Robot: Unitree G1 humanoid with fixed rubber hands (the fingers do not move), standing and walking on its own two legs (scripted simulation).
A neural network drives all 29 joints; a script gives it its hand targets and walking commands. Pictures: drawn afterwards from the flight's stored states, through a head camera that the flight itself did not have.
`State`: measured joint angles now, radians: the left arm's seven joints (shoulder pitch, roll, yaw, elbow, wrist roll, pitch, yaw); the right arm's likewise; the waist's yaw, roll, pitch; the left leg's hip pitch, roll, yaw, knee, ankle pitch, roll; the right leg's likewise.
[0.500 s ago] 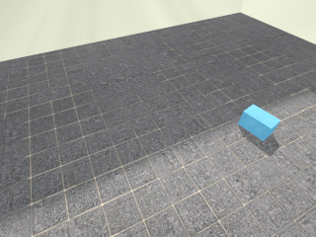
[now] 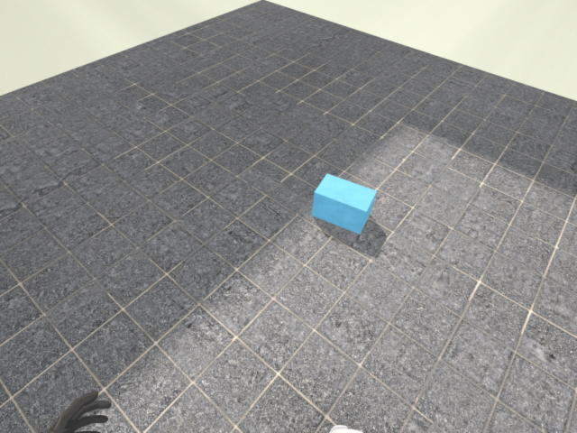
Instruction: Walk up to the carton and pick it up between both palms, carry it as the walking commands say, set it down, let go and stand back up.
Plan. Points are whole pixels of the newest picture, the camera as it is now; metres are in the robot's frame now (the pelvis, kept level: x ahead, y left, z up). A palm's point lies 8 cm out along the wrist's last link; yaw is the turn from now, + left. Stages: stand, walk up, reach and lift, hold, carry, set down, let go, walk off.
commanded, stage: walk up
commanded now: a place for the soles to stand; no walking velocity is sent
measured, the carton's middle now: (343, 203) +1.14 -0.31 -0.68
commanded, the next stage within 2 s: none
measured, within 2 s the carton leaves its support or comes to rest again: neither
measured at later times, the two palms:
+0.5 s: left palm (121, 353) +0.29 +0.26 -0.11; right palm (525, 383) +0.21 -0.36 -0.08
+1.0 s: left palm (165, 277) +0.43 +0.22 -0.11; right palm (507, 288) +0.37 -0.42 -0.09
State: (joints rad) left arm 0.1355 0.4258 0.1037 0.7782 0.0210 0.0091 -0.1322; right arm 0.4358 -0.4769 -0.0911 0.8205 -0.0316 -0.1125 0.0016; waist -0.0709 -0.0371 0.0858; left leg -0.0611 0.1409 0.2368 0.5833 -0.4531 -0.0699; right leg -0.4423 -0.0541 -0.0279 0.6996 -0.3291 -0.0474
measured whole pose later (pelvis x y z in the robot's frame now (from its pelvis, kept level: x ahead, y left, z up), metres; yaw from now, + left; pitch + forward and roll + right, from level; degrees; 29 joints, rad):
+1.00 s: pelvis +0.34 -0.09 -0.01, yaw -12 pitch -3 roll +1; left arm 0.35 0.43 0.05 0.84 0.00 -0.06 -0.04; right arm 0.25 -0.42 -0.05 0.80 -0.02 -0.11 0.05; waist 0.03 -0.03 0.09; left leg -0.40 0.03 0.10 0.72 -0.25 0.03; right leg -0.37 -0.02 0.01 1.02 -0.46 -0.04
